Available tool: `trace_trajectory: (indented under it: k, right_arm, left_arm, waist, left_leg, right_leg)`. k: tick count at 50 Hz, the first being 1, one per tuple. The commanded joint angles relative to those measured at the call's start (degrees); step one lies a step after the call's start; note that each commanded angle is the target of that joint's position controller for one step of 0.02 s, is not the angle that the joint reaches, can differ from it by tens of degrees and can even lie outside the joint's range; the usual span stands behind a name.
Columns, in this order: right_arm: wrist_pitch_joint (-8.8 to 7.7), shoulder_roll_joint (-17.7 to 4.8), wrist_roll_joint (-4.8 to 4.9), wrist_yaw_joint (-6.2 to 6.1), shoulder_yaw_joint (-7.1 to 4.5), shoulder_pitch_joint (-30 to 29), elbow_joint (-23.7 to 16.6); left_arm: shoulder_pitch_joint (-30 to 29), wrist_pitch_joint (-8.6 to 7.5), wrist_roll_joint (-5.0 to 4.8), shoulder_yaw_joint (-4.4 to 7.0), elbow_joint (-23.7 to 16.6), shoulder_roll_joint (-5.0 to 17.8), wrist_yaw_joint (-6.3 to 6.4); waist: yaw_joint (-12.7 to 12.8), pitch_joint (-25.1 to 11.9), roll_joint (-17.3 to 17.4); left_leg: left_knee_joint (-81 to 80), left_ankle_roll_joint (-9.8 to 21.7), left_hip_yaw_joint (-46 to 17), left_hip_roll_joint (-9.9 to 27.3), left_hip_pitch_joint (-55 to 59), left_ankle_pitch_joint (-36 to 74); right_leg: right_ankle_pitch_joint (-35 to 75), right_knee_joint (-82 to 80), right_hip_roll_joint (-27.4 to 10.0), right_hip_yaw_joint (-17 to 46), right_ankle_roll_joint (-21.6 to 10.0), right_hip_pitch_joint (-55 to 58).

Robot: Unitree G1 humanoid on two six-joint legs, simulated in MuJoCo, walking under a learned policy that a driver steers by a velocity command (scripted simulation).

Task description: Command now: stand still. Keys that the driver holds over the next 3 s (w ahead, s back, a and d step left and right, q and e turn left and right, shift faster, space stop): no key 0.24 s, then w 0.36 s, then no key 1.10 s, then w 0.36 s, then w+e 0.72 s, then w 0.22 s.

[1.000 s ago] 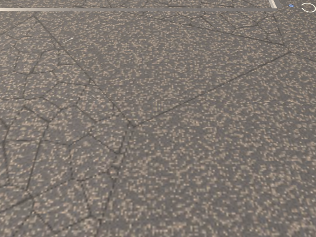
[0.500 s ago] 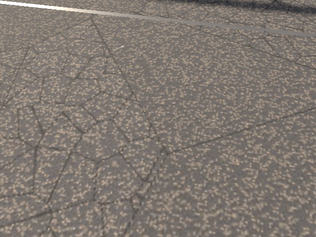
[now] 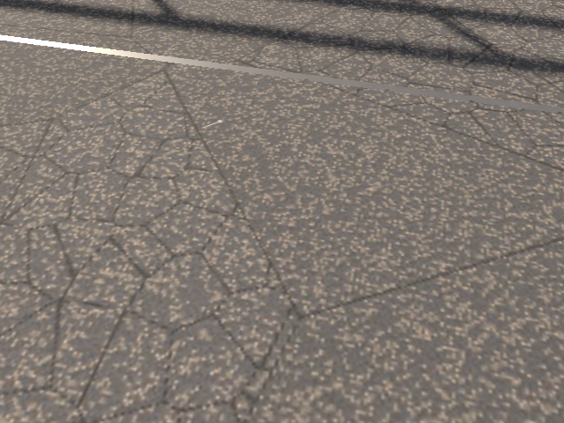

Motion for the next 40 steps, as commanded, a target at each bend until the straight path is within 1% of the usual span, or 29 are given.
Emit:
trace_trajectory:
  k: [1,12,13,14,15,16,17,18,19,20,21,22,23,24,25,26,27,28,29,30,31,33,34,35,36,38,40]
  right_arm:
    - [-0.53,-6.2,0.08,-0.23,-1.56,1.9,-1.8]
    - [-0.47,-5.6,0.09,-0.58,-1.39,2.8,2.3]
    - [-0.38,-5.4,0.15,-0.59,-1.38,4.2,3.4]
    - [-0.21,-6.3,0.53,-0.64,-1.73,4.7,3.9]
    - [-0.19,-7.6,0.86,-0.69,-2.10,4.7,3.8]
    - [-0.48,-8.4,1.19,-0.76,-2.32,5.5,3.6]
    - [-1.09,-9.6,1.55,-0.75,-2.66,7.3,3.9]
    - [-1.79,-11.4,1.87,-0.74,-3.18,7.6,4.3]
    - [-2.51,-11.7,2.02,-0.73,-3.35,6.9,4.4]
    - [-3.07,-10.9,1.88,-0.61,-3.12,5.6,4.2]
    - [-3.29,-10.2,2.00,-0.34,-2.95,4.0,3.9]
    - [-3.20,-9.8,2.19,-0.03,-2.79,1.7,3.5]
    - [-3.23,-9.3,2.08,0.15,-2.67,-0.3,2.7]
    - [-3.69,-6.9,2.07,0.17,-1.97,-2.5,1.1]
    - [-4.67,-5.0,2.11,-0.15,-1.69,-2.6,-0.9]
    - [-5.35,-7.1,2.90,0.02,-2.25,-3.1,-1.2]
    - [-5.76,-7.1,3.43,0.56,-2.28,-2.2,-0.6]
    - [-5.96,-6.6,3.15,0.82,-2.24,-1.7,0.2]
    - [-5.96,-6.9,2.59,0.92,-2.59,-2.5,0.2]
    - [-5.72,-7.4,2.07,1.12,-3.01,-3.2,0.2]
    - [-5.40,-6.9,1.85,1.34,-3.08,-3.2,0.2]
    - [-4.64,-5.1,1.35,1.50,-2.71,-4.7,-0.3]
    - [-4.37,-3.8,1.26,1.46,-2.24,-6.9,-1.1]
    - [-4.20,-2.7,1.19,1.47,-1.67,-9.2,-1.9]
    - [-4.06,-2.1,1.26,1.57,-1.24,-11.2,-2.5]
    - [-3.64,-3.1,1.49,1.84,-1.17,-13.5,-3.0]
    - [-3.35,-4.6,1.58,2.11,-1.35,-14.1,-3.1]
  left_arm:
    - [-0.8,-0.26,-0.16,1.21,-1.6,5.7,0.45]
    - [-1.8,0.70,-0.36,1.40,2.6,5.5,1.16]
    - [-0.8,0.81,-0.37,1.27,3.6,4.9,1.14]
    - [-0.5,0.92,-0.76,1.46,4.1,5.2,1.14]
    - [-1.0,0.80,-1.06,1.64,4.1,5.5,1.14]
    - [-2.4,0.25,-1.23,1.64,3.5,5.5,1.05]
    - [-4.2,-0.74,-1.56,1.50,2.6,4.8,0.79]
    - [-5.4,-1.88,-1.99,1.33,2.0,3.9,0.35]
    - [-6.1,-2.95,-2.07,1.29,1.5,3.8,-0.09]
    - [-5.3,-3.85,-2.21,1.41,1.6,4.0,-0.57]
    - [-3.0,-4.52,-2.38,1.45,2.3,3.8,-1.02]
    - [1.7,-4.87,-2.52,1.76,4.3,3.8,-1.31]
    - [7.8,-4.88,-2.14,2.59,7.1,5.2,-1.37]
    - [14.6,-4.98,-1.75,3.95,8.7,9.6,-1.21]
    - [21.6,-5.14,-1.57,5.19,9.9,15.3,-1.79]
    - [18.5,-5.70,-0.58,3.29,9.1,10.6,-1.94]
    - [14.4,-6.08,-0.68,2.35,7.7,7.7,-1.96]
    - [11.9,-6.21,-0.62,1.93,6.6,6.9,-2.10]
    - [10.5,-6.12,-0.73,1.48,6.0,6.3,-2.21]
    - [10.5,-5.83,-0.56,0.89,6.0,5.0,-2.13]
    - [11.3,-5.39,-0.33,0.56,6.2,4.7,-1.88]
    - [12.6,-4.53,-0.06,0.43,6.4,5.9,-0.94]
    - [12.4,-4.12,0.15,0.46,6.3,6.9,-0.42]
    - [12.0,-3.70,0.27,0.47,6.0,7.6,0.03]
    - [11.9,-3.37,0.31,0.51,5.9,8.2,0.34]
    - [13.7,-3.01,0.07,0.72,6.6,9.2,0.52]
    - [13.2,-2.87,-0.53,0.71,6.9,8.8,0.52]
  waist:
    - [-0.1,-2.8,-0.2]
    - [0.0,-1.3,0.2]
    - [-0.2,-2.3,0.6]
    - [-0.3,-1.0,1.7]
    - [-0.6,1.4,3.1]
    - [-1.4,4.1,4.5]
    - [-2.4,6.3,6.9]
    - [-2.5,8.4,9.9]
    - [-2.3,10.2,10.6]
    - [-1.3,10.3,10.3]
    - [0.3,9.3,9.7]
    - [2.8,7.5,8.4]
    - [5.0,4.9,6.4]
    - [7.2,2.6,-3.5]
    - [8.5,-1.0,-18.3]
    - [6.1,0.0,-12.5]
    - [3.9,2.5,-8.3]
    - [2.7,2.5,-5.3]
    - [2.0,3.5,-3.7]
    - [1.6,3.2,-3.9]
    - [1.3,3.1,-4.9]
    - [1.0,2.7,-4.5]
    - [1.1,2.7,-4.2]
    - [1.3,2.6,-4.2]
    - [1.7,2.3,-4.9]
    - [2.4,1.2,-6.5]
    - [1.8,1.0,-7.0]
  left_leg:
    - [-6.2,1.9,-2.1,2.3,-4.4,13.4]
    - [-7.7,1.5,-1.2,1.7,-4.0,12.7]
    - [-8.7,1.8,-0.9,1.4,-3.5,6.4]
    - [-9.7,3.0,-1.5,1.3,-4.5,-3.1]
    - [-11.3,4.8,-3.7,2.5,-5.7,-13.0]
    - [-14.1,6.8,-7.7,5.0,-6.0,-21.0]
    - [-17.9,9.2,-13.7,9.0,-4.7,-25.9]
    - [-21.2,11.8,-20.4,13.8,-3.3,-27.4]
    - [-22.2,13.5,-24.1,16.8,-3.5,-24.5]
    - [-21.2,13.5,-23.7,17.2,-2.5,-19.2]
    - [-19.3,12.3,-20.6,16.0,-2.4,-14.5]
    - [-16.6,10.1,-15.8,13.0,-5.7,-10.6]
    - [-11.4,7.9,-10.8,9.4,-10.2,-3.3]
    - [4.4,3.9,-1.8,2.6,-17.4,5.0]
    - [23.4,0.7,2.7,-3.5,-28.2,-4.4]
    - [34.3,1.7,-3.5,-1.4,-34.0,-10.3]
    - [38.1,3.4,-4.5,1.5,-36.3,-6.0]
    - [37.3,4.6,-3.7,3.8,-36.3,-0.5]
    - [34.3,4.9,-3.0,5.6,-36.0,3.9]
    - [31.5,4.6,-2.1,6.7,-33.5,6.8]
    - [29.3,3.8,-0.7,6.5,-31.4,7.8]
    - [23.6,1.6,2.0,5.3,-29.3,9.3]
    - [19.0,0.7,3.0,4.7,-27.7,10.8]
    - [13.8,0.1,3.8,4.0,-24.9,13.0]
    - [9.0,-0.1,4.7,2.9,-21.4,15.7]
    - [3.9,-0.1,5.3,1.3,-16.5,19.9]
    - [1.0,1.1,3.7,1.2,-14.1,21.9]
  right_leg:
    - [13.1,-2.6,-2.4,2.5,-2.3,7.3]
    - [11.9,-3.4,-2.2,2.4,-2.1,8.1]
    - [5.6,-3.2,-1.3,1.4,-2.1,8.4]
    - [-4.9,-1.8,0.4,-0.2,-2.3,6.9]
    - [-14.5,-0.2,1.6,-1.2,-2.5,3.4]
    - [-18.9,1.8,2.0,-1.6,-2.7,-1.2]
    - [-17.6,5.6,2.3,-2.6,-2.7,-5.6]
    - [-12.9,9.8,2.2,-3.4,-3.0,-9.0]
    - [-10.8,11.6,0.2,-1.5,-4.0,-10.6]
    - [-11.1,10.6,-0.8,-0.8,-5.0,-10.9]
    - [-11.3,5.9,-0.8,-1.4,-5.8,-7.4]
    - [-8.6,-0.8,0.3,-2.6,-6.1,1.8]
    - [-4.0,-3.0,1.0,-1.7,-5.8,12.1]
    - [-9.3,-10.3,-6.3,12.4,-9.0,20.1]
    - [-12.3,-20.5,-18.8,37.2,-17.2,28.8]
    - [-12.4,-21.8,-22.0,42.6,-18.4,28.0]
    - [-10.5,-20.8,-20.6,36.0,-16.6,26.0]
    - [-9.1,-21.1,-18.1,29.6,-14.5,24.4]
    - [-4.5,-21.9,-16.6,24.6,-13.0,22.6]
    - [0.3,-22.8,-14.4,19.8,-11.5,21.0]
    - [9.7,-22.7,-13.0,15.9,-10.9,19.9]
    - [27.9,-21.4,-11.4,9.5,-10.7,18.6]
    - [32.9,-20.9,-10.6,7.0,-10.5,17.0]
    - [35.4,-20.6,-9.6,4.7,-10.0,14.7]
    - [36.3,-20.3,-8.7,2.9,-9.5,12.5]
    - [36.1,-19.4,-8.9,2.2,-9.4,11.4]
    - [36.4,-17.8,-10.3,2.9,-9.1,12.4]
